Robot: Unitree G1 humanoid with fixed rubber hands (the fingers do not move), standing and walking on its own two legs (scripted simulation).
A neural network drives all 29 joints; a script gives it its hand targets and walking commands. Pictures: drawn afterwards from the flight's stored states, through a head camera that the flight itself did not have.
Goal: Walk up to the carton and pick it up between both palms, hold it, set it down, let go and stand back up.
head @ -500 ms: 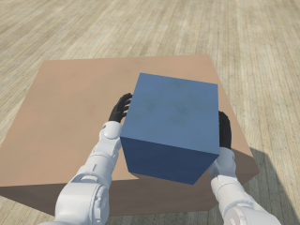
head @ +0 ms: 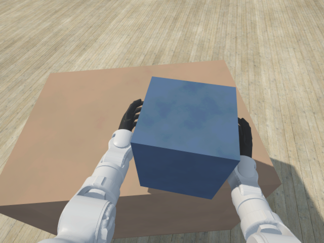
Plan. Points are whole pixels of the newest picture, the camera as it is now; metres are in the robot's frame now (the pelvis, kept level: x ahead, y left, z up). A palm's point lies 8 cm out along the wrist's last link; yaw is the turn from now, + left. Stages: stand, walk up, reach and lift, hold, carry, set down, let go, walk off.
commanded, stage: reach and lift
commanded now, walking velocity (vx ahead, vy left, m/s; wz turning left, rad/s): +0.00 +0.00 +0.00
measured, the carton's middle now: (183, 141) +0.38 -0.07 +0.02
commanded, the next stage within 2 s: none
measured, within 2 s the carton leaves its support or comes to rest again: neither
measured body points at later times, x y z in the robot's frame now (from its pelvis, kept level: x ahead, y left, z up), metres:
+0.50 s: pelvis +0.00 +0.01 +0.00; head -0.02 +0.04 +0.45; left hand +0.41 +0.11 +0.14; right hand +0.35 -0.19 +0.11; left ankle -0.02 +0.11 -0.75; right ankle +0.03 -0.11 -0.75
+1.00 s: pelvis -0.02 +0.01 +0.00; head -0.05 +0.03 +0.45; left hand +0.38 +0.13 +0.18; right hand +0.35 -0.17 +0.14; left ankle -0.02 +0.11 -0.75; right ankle +0.03 -0.11 -0.75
